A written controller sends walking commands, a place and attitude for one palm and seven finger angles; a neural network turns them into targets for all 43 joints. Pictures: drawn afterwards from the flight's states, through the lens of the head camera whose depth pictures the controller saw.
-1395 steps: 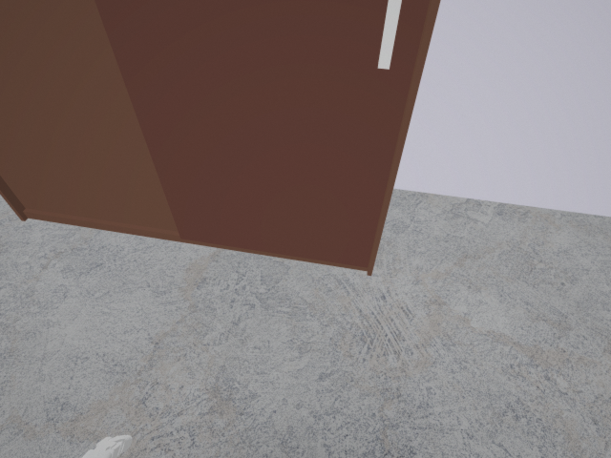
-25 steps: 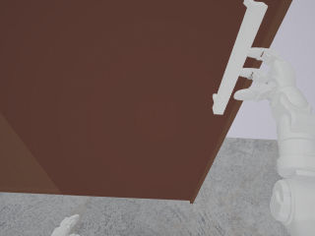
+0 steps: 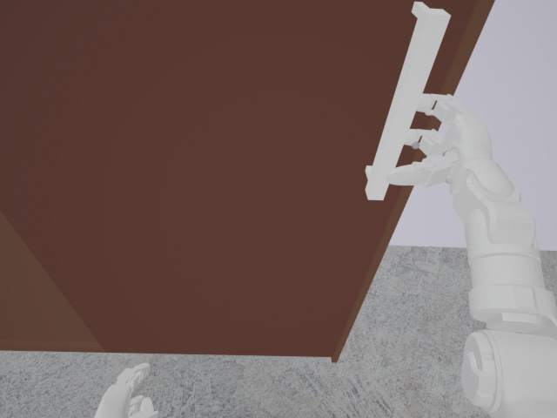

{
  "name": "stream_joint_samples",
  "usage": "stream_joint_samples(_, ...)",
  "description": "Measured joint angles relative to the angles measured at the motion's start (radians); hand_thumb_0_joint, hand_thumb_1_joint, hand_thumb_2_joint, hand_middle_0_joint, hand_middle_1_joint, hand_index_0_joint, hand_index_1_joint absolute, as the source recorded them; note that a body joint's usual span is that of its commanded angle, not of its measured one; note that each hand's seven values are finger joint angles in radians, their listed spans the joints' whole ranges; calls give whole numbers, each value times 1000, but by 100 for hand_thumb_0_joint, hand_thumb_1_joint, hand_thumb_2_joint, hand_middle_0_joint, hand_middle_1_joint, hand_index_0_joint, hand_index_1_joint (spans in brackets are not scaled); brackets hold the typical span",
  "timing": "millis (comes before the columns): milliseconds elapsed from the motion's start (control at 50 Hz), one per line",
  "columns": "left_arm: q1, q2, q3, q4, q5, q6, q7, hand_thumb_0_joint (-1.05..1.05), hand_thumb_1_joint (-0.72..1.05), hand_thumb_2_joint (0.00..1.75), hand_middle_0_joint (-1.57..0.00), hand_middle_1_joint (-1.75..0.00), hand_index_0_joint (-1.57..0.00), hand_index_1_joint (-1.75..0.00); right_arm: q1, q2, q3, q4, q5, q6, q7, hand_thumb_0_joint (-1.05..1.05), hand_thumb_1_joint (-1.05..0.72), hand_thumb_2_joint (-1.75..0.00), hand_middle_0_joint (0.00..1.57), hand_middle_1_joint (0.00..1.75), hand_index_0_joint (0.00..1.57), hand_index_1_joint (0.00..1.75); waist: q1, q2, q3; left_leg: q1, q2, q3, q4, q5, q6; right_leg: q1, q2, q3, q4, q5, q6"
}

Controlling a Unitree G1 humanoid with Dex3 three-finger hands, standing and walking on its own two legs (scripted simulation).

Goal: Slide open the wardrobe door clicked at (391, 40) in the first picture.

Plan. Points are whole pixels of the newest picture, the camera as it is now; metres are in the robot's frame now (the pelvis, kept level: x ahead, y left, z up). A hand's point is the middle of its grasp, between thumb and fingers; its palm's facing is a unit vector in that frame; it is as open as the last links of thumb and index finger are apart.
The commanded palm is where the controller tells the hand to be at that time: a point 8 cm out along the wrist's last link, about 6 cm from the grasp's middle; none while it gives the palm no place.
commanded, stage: slide the fingers in behind the handle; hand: right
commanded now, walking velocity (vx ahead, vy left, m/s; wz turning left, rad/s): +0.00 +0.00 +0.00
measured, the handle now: (394, 113) +0.48 -0.12 +0.24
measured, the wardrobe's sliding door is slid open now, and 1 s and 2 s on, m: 0.00 0.00 0.00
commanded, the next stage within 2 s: grip the handle and tug to test in 1.22 s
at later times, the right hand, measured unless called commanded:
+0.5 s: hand (395, 140) +0.43 -0.11 +0.23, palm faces -0.05 +1.00 +0.00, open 14.0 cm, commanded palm +0.40 -0.17 +0.24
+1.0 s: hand (386, 138) +0.42 -0.10 +0.24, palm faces -0.05 +1.00 +0.00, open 14.0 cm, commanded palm +0.40 -0.16 +0.24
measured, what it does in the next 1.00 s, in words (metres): stands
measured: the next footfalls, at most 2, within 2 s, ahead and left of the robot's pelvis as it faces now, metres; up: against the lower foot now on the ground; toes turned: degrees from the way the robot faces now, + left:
none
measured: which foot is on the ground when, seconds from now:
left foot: down 0.00-1.00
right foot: down 0.00-1.00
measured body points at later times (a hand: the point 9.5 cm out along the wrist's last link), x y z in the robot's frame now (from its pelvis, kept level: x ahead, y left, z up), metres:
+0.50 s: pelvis +0.00 +0.01 +0.00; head -0.02 +0.02 +0.45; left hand +0.12 +0.27 -0.11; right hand +0.42 -0.16 +0.24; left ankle -0.04 +0.10 -0.74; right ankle +0.02 -0.10 -0.74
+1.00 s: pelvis +0.00 +0.01 +0.00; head -0.02 +0.03 +0.45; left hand +0.15 +0.26 -0.10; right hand +0.42 -0.15 +0.24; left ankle -0.04 +0.10 -0.74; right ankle +0.02 -0.10 -0.74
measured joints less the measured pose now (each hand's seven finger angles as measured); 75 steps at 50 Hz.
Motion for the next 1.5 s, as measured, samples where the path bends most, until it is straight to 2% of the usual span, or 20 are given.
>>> stream_joint_samples(240,25,-1,2,7,6,-4,-2,1,90,89,-20,-29,-20,-30,-32,3,-3,48,-6,-53,-13,-1,50,-30,30,120,30,120,11,-4,4,-3,-6,-2,-11,10,6,0,-5,-1,-16,12,5)
stream_joint_samples(400,46,3,7,18,4,2,-2,1,90,89,-20,-29,-20,-30,-9,13,-4,38,-5,-34,-21,-1,50,-30,30,120,30,120,14,-2,3,6,-9,-6,-12,6,9,12,-8,-4,-19,9,9)
stream_joint_samples(560,33,5,14,19,9,-6,-7,1,90,89,-20,-29,-20,-30,5,43,8,-31,-5,-44,-40,-1,50,-30,30,120,30,120,11,-8,8,10,-10,-8,-14,6,11,19,-9,-5,-26,10,11)
stream_joint_samples(800,-3,-6,4,3,10,11,-11,1,90,89,-20,-29,-20,-30,9,68,29,-46,-12,15,-70,-1,50,-30,30,120,29,120,-4,-7,1,23,-11,1,-12,-2,16,29,-9,4,-25,7,17)
stream_joint_samples(980,-11,-8,2,7,16,11,-7,1,90,89,-20,-29,-20,-30,-16,67,33,-20,-11,-3,-65,-1,50,-30,30,120,29,120,-6,-4,8,17,-11,8,-12,-1,19,23,-8,11,-29,12,19)
stream_joint_samples(1240,17,-2,9,8,13,19,-11,1,90,89,-20,-29,-20,-30,32,58,14,-67,-7,-20,-53,-1,50,-30,30,120,30,120,2,-6,3,27,-11,-4,-17,-3,16,36,-9,0,-32,5,16)
stream_joint_samples(1400,5,-3,5,13,11,25,-9,1,90,89,-20,-29,-20,-30,18,62,21,-59,-3,18,-55,-1,49,-30,31,121,27,119,1,-3,-1,29,-9,-3,-15,-4,12,36,-6,1,-27,3,13)
stream_joint_samples(1500,0,-7,5,1,14,23,-9,1,90,89,-20,-29,-20,-30,25,55,16,-68,-12,21,-64,-1,39,-34,32,122,30,121,1,-1,5,25,-9,-6,-18,2,12,34,-7,-2,-31,8,13)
